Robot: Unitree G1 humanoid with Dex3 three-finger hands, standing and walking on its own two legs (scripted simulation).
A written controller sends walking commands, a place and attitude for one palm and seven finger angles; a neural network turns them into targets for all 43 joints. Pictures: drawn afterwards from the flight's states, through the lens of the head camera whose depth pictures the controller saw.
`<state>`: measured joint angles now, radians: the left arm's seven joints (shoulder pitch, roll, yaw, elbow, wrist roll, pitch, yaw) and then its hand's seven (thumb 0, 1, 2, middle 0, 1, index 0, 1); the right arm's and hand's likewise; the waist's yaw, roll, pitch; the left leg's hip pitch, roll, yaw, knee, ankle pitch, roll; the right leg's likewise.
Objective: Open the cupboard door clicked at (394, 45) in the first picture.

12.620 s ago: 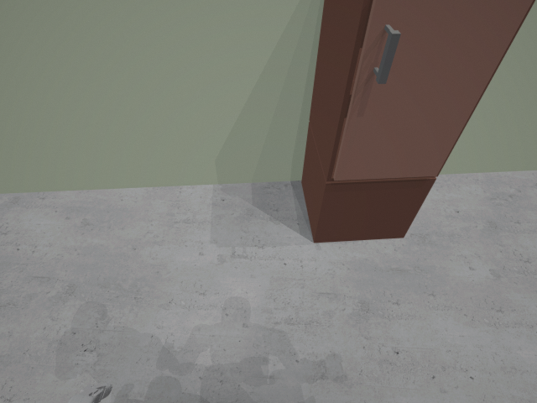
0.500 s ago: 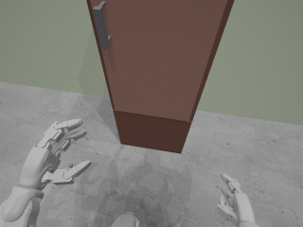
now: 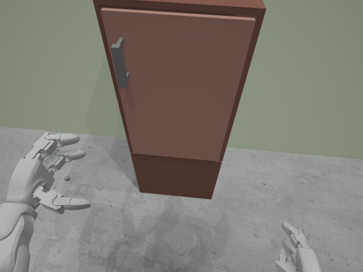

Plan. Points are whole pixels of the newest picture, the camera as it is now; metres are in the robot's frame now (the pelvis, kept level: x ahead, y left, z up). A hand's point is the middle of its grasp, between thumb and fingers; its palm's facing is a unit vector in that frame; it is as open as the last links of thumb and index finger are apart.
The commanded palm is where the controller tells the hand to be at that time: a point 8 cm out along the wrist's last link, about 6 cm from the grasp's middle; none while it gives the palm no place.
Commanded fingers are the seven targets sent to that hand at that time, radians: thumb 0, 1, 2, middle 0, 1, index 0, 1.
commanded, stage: raise the hand with hooked fingers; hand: left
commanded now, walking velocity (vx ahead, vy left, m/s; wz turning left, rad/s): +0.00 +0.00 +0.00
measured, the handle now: (122, 63) +0.61 +0.22 +0.14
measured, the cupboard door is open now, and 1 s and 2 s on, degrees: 0 0 0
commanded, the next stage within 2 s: move the hooked fingers beside the handle in 0.92 s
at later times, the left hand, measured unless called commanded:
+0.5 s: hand (43, 130) +0.32 +0.29 +0.17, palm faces +0.03 -1.00 -0.06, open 13.9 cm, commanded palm +0.28 +0.32 +0.16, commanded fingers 0.00 -0.50 0.30 -0.30 -1.20 -0.30 -1.20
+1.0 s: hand (58, 142) +0.30 +0.26 +0.16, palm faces +0.01 -1.00 -0.04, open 14.0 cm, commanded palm +0.27 +0.30 +0.16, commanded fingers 0.00 -0.50 0.30 -0.30 -1.20 -0.30 -1.20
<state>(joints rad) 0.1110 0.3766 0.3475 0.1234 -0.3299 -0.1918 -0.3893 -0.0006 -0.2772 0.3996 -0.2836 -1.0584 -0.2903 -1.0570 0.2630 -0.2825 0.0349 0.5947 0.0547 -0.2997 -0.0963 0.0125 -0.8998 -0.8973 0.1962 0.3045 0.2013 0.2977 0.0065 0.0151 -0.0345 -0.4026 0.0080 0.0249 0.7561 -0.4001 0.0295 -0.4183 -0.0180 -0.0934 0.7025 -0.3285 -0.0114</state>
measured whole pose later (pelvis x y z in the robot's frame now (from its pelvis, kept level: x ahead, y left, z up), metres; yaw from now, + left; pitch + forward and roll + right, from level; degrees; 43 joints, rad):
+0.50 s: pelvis +0.02 +0.00 +0.02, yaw +0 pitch +1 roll -1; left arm -0.20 0.50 0.45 0.32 -0.33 0.04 -0.51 -0.01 -0.50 0.30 -0.30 -1.20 -0.30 -1.20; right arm 0.25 -0.27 0.09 0.60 0.06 -0.22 -0.10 0.01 -0.90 -0.90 0.20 0.31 0.21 0.30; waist 0.04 0.03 -0.02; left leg -0.26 0.00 0.02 0.58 -0.34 0.03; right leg -0.27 -0.02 -0.10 0.53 -0.27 -0.01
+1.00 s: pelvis +0.01 -0.02 +0.02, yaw +0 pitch +0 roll +0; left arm -0.14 0.45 0.45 0.31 -0.33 0.02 -0.50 -0.01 -0.50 0.30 -0.30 -1.20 -0.30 -1.20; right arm 0.24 -0.27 0.07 0.59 0.06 -0.20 -0.10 0.01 -0.90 -0.90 0.20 0.30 0.20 0.30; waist 0.03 0.04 -0.02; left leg -0.24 0.01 0.03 0.56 -0.32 0.01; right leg -0.28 0.00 -0.09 0.54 -0.26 -0.03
